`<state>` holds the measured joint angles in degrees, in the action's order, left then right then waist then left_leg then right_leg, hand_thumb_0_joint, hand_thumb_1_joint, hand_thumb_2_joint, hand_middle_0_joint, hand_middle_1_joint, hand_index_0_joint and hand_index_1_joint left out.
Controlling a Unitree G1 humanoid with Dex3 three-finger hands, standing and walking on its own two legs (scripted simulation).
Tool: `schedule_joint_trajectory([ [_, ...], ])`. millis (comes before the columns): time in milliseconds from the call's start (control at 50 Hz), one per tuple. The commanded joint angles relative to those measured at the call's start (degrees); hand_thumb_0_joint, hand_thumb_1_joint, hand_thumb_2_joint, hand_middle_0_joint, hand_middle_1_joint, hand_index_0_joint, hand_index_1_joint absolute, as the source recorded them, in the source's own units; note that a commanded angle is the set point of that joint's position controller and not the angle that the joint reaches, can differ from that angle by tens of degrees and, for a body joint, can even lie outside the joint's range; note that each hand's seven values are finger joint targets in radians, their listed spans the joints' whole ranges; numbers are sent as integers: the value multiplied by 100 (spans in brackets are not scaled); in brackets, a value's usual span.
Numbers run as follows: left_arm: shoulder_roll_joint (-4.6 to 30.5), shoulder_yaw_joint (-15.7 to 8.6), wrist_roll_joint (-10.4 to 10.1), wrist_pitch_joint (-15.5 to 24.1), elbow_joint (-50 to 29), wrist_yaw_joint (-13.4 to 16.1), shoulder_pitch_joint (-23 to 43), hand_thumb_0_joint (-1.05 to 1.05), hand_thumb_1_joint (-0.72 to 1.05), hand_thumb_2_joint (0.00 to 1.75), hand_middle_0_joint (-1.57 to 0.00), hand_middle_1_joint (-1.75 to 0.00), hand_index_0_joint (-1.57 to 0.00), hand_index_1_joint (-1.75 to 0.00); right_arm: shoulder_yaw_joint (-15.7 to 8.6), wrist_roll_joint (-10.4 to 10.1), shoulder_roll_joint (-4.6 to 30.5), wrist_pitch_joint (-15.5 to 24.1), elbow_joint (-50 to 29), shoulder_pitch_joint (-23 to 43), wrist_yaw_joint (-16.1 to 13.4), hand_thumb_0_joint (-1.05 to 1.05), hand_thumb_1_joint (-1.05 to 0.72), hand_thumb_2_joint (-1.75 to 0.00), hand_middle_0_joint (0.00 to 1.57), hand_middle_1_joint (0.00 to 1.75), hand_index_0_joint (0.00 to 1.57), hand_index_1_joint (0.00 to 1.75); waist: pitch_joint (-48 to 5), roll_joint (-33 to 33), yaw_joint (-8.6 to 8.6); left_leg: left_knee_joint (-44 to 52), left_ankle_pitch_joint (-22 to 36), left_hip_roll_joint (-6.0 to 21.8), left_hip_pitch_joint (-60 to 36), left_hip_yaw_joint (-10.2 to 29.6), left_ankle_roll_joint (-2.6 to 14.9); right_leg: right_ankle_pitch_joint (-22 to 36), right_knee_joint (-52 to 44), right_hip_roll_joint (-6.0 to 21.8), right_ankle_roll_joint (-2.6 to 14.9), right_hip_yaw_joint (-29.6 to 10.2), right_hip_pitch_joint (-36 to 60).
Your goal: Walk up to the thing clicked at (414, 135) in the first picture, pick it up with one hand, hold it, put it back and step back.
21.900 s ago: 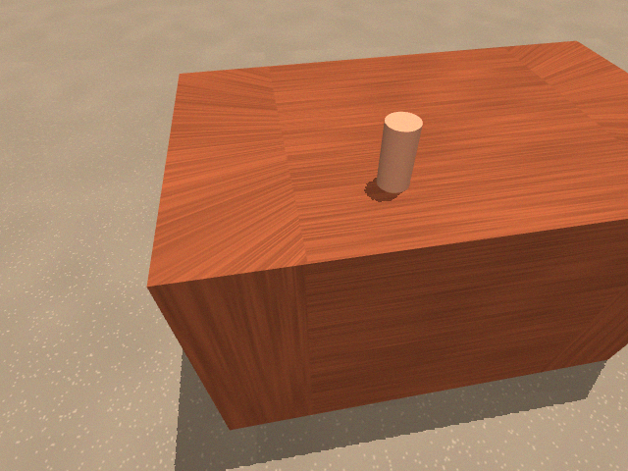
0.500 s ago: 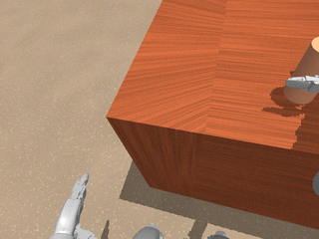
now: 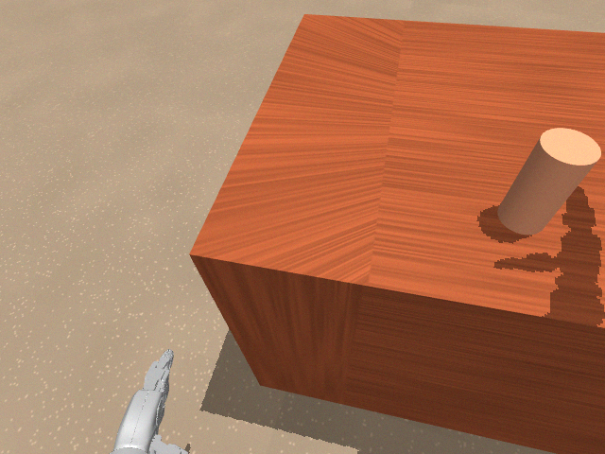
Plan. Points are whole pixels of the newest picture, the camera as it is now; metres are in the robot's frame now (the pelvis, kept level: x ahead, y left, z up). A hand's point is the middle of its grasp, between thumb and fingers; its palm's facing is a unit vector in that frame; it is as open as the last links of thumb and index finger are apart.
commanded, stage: rise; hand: right
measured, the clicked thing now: (542, 185) +0.50 -0.23 +0.08
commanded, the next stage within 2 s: sink last in 0.06 s
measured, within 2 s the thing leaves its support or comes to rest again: neither
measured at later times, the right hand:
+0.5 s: hand out of the picture +0.39 -0.34 +0.17, palm faces +0.43 +0.82 -0.37, open 17.4 cm
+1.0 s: hand out of the picture +0.17 -0.24 +0.18, palm faces +0.41 +0.82 -0.40, open 17.5 cm
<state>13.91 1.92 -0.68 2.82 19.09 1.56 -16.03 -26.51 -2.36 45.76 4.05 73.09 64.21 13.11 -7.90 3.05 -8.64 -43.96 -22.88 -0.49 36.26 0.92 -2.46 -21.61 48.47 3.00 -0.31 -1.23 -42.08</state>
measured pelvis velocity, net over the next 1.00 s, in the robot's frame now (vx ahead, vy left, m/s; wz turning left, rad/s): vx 0.00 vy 0.01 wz -0.02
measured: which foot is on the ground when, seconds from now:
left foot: down 0.00-1.00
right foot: down 0.00-1.00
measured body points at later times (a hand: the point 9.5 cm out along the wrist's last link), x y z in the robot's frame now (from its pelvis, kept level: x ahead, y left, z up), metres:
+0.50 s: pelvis +0.03 -0.01 +0.02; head +0.05 +0.00 +0.47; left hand +0.20 +0.25 -0.02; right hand +0.37 -0.38 +0.20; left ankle -0.02 +0.15 -0.70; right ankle +0.01 -0.12 -0.70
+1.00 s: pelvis +0.00 +0.01 +0.02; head -0.02 +0.05 +0.47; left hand +0.18 +0.28 -0.02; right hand +0.14 -0.28 +0.20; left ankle -0.02 +0.15 -0.70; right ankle +0.01 -0.12 -0.70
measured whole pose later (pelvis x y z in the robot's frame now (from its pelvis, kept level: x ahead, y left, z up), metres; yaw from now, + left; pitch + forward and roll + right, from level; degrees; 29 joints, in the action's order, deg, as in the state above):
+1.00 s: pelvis +0.00 +0.01 +0.02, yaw -1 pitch +0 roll -1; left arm 13.6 -10.1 -3.3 -2.0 13.0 2.9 -22.8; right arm -19.1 -5.2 17.6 6.4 -22.7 -29.8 -1.6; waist -4.4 4.2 3.9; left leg -39.2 -22.7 2.6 16.7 0.4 -1.8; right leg -18.4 38.0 0.6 -0.8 0.0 -19.9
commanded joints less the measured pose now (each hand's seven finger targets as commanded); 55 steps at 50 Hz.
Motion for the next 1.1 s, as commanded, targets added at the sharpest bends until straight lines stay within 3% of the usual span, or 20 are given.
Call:
schedule_joint_trajectory([
  [0, 1001, -613, -86, 221, -1451, -14, -109, 0, -54, 5, -6, -5, -6, -5, 290, 449, 1340, 72, -504, 1666, -191, 0, 47, -5, 7, 6, 7, 6, -1769, -326, -119, 715, 2233, -163, -649, -282, 82, 1975, -682, -112, 134, 168, 1909],
  [60, 820, -444, -119, 41, -1035, -197, -1026, 0, -52, 4, -6, -5, -6, -5, 339, 525, 1592, -53, -687, 1557, -320, 0, 49, -4, 7, 6, 7, 6, -1218, -167, -17, 900, 1961, -83, -595, -203, 90, 1561, -863, -228, 177, 306, 1812],
  [160, 876, -591, -169, -49, -949, -446, -909, 0, -50, 4, -5, -6, -7, -4, -537, 583, 2909, 60, -3133, 1701, -708, 0, 58, -4, 6, 5, 6, 5, -2798, 1412, 624, 738, 2674, -83, -1185, -189, 219, 3038, -763, -238, -11, 310, 2994],
  [260, 753, -511, -184, 44, -1001, -466, 750, 0, -52, 5, -5, -5, -6, -5, -285, 449, 1615, 145, -3449, 313, -1088, 0, 55, -4, 6, 5, 6, 5, -2705, 1142, 880, 814, 2636, -205, -1310, -287, 292, 3521, -788, -85, -94, 234, 2962],
  [320, 893, -679, -190, 71, -1106, -366, 582, 0, -54, 7, -6, -5, -5, -5, -4, 389, 885, 154, -3486, -839, -1214, 0, 54, -5, 6, 5, 5, 5, -2526, 743, 760, 821, 2654, -204, -1430, -366, 312, 3522, -872, -39, -85, 231, 3026],
  [360, 1146, -882, -199, 124, -1860, -267, 685, 0, -53, 6, -6, -5, -6, -5, 158, 313, 662, 265, -4608, -1018, -1257, 0, 52, -5, 6, 5, 6, 5, -3013, 580, 726, 774, 2769, -225, -1508, -423, 297, 4091, -796, 34, -104, 167, 3644],
  [380, 1469, -1244, -199, 107, -1855, -198, 245, 0, -53, 6, -6, -5, -6, -5, 180, 261, 522, 249, -4829, -1700, -1275, 0, 52, -5, 6, 5, 5, 5, -2849, 474, 707, 772, 2882, -215, -1480, -442, 269, 4267, -781, 26, -86, 189, 3731],
  [420, 1323, -1382, -267, -99, -911, -164, -1372, 0, -52, 5, -6, -6, -6, -5, -128, 118, 453, 148, -5394, -3745, -1300, 0, 52, -5, 6, 5, 5, 5, -1731, 211, 766, 879, 2741, -231, -1349, -528, 245, 4081, -973, 13, -53, 226, 3482],
  [460, 1077, -1234, -332, -157, -1494, -214, -957, 0, -52, 5, -6, -6, -6, -5, 223, -41, -115, 103, -6856, -3895, -1231, 0, 52, -5, 6, 5, 5, 5, -1675, 83, 730, 924, 2805, -194, -1475, -491, 231, 3960, -1070, -10, -6, 274, 3483],
  [480, 1099, -1373, -362, -194, -1368, -227, -1058, 0, -51, 4, -6, -5, -6, -5, 213, -107, -234, 46, -7308, -3926, -1221, 0, 51, -5, 6, 5, 5, 5, -1482, 193, 744, 942, 2796, -163, -1465, -482, 229, 3860, -1116, -29, -12, 323, 3475],
  [500, 1011, -1445, -402, -330, -852, -246, -1446, 0, -51, 4, -6, -5, -6, -5, 15, -140, -158, -75, -7409, -4557, -1240, 0, 52, -5, 6, 5, 5, 5, -978, 186, 750, 1012, 2627, -158, -1393, -494, 232, 3612, -1240, -56, -1, 335, 3217],
  [520, 606, -1152, -466, -419, -796, -336, -1329, 0, -52, 5, -6, -5, -6, -5, 32, -174, -247, -125, -7951, -4609, -1221, 0, 53, -5, 6, 5, 5, 5, -606, 400, 833, 1110, 2543, -106, -1413, -448, 219, 3298, -1338, -103, 32, 398, 3033],
  [560, 544, -1197, -503, -504, -724, -360, -1023, 0, -53, 5, -6, -5, -6, -5, -222, -258, -245, -119, -8854, -5121, -1265, 0, 55, -5, 6, 5, 5, 5, -154, 605, 905, 1180, 2130, -75, -1538, -416, 253, 2541, -1582, -133, 6, 432, 2673],
  [680, 255, -887, -358, -484, -797, -291, -25, 0, -51, 3, -6, -5, -6, -4, -215, -350, -802, 143, -10512, -6526, -1462, 0, 56, -4, 6, 5, 5, 5, -170, 884, 1184, 1146, 1630, -35, -1869, -378, 302, 1925, -1632, -170, -61, 384, 2476],
  [740, 666, -1194, -240, -332, -1506, -70, 489, 0, -52, 4, -6, -5, -6, -4, -324, -321, -950, 299, -11015, -7432, -1610, 0, 53, -4, 6, 5, 5, 5, -905, 322, 1227, 1064, 1936, -17, -2257, -380, 258, 2190, -1466, -210, -9, 356, 2750],
  [800, 849, -1507, -183, -281, -1287, 157, 13, 0, -53, 5, -6, -5, -5, -5, 1, -281, -1519, 367, -10507, -8434, -1646, 0, 53, -5, 6, 5, 5, 5, -478, -273, 1107, 1088, 1757, -4, -2077, -421, 193, 1912, -1450, -198, 52, 335, 2696],
  [880, 1157, -1843, -220, -180, -1854, 268, -119, 0, -51, 4, -5, -5, -6, -5, 155, -274, -1853, 483, -10446, -8977, -1576, 0, 56, -5, 5, 6, 5, 6, -111, -892, 1052, 1136, 1294, 13, -1752, -491, 160, 1519, -1545, -214, 95, 334, 2741],
  [960, 486, -1487, -293, -148, -1366, 201, -1011, 0, -51, 5, -5, -6, -6, -5, 18, -324, -1750, 691, -10795, -8751, -1514, 0, 56, -5, 5, 6, 5, 6, 716, -735, 1042, 1392, 604, 122, -1296, -387, 138, 878, -1685, -313, 110, 440, 2520],
  [1040, 185, -1293, -258, -18, -510, 146, -766, 0, -51, 4, -5, -5, -5, -5, 45, -322, -1678, 813, -10415, -8367, -1478, 0, 58, -5, 5, 6, 5, 6, 1576, -119, 983, 1654, -353, 237, -831, -173, 175, -12, -1824, -403, 70, 503, 2236],
  [1080, 226, -1236, -210, 118, -557, 137, -385, 0, -51, 4, -5, -5, -6, -5, -179, -316, -1429, 954, -10648, -8245, -1502, 0, 59, -5, 5, 6, 5, 6, 1389, 203, 1087, 1786, -561, 334, -942, -17, 190, -80, -1785, -468, 34, 534, 2250],
])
